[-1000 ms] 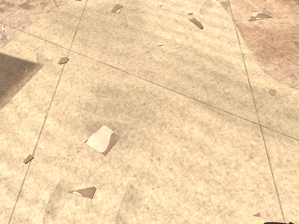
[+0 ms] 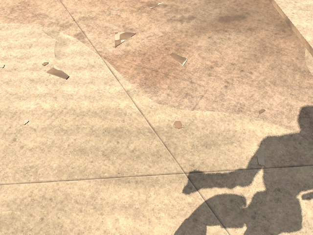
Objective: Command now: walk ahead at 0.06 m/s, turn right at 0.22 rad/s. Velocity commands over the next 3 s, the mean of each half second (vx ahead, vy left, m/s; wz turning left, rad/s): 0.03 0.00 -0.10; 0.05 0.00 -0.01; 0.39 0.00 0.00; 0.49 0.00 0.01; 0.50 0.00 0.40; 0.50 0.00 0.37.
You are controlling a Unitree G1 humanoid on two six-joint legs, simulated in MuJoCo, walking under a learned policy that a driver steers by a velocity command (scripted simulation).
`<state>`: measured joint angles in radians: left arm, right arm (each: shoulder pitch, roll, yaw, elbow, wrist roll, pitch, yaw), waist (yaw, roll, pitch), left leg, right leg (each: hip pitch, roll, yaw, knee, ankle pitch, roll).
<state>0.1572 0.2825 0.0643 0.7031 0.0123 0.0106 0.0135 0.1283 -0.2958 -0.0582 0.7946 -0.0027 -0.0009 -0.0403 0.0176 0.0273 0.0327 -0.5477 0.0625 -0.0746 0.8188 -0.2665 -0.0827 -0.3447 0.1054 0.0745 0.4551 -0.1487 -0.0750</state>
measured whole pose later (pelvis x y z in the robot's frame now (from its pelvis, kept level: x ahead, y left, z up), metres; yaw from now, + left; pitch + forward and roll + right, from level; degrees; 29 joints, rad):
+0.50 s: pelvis +0.05 +0.04 +0.00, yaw -1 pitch -1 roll +0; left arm 0.19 0.25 0.05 0.81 0.01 0.02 0.02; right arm 0.14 -0.24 -0.03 0.86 -0.01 -0.02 -0.01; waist 0.00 0.00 0.03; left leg -0.23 0.00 -0.01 0.54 -0.29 0.00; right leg -0.23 0.05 0.10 0.54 -0.29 -0.01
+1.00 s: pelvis +0.07 +0.05 +0.00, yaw -2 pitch -1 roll +0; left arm 0.23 0.24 0.05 0.99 -0.02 -0.02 0.03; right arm 0.23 -0.25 -0.04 1.03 0.01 -0.03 -0.03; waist -0.01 0.01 0.01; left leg -0.19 -0.01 -0.01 0.54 -0.32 0.03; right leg -0.24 0.03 0.05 0.65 -0.42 -0.03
